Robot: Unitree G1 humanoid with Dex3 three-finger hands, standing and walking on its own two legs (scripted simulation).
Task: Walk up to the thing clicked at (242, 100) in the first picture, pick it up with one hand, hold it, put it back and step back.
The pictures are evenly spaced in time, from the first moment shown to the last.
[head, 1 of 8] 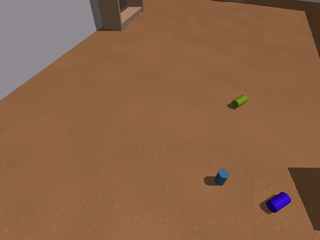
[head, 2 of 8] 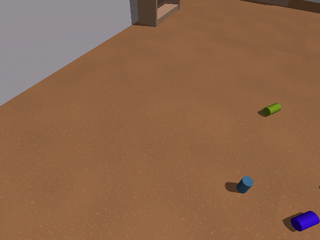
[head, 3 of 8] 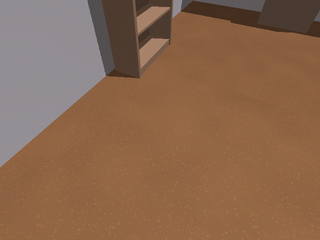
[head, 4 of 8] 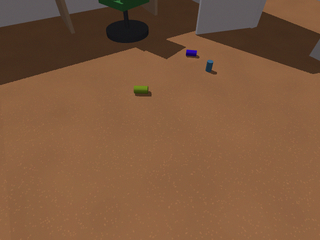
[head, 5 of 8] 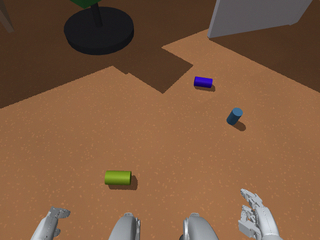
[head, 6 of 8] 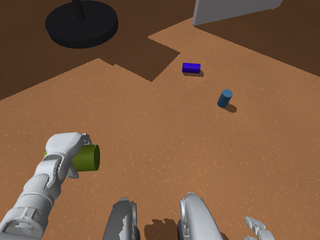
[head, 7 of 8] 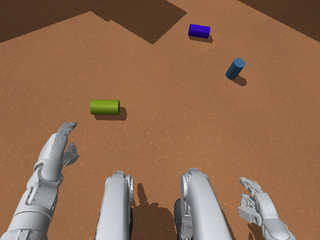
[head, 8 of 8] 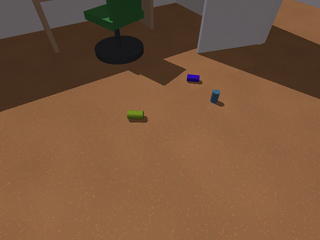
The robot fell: no
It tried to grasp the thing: yes
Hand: left
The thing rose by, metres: 0.69
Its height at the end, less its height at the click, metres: +0.00
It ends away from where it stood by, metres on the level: 0.18
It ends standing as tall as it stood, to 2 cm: yes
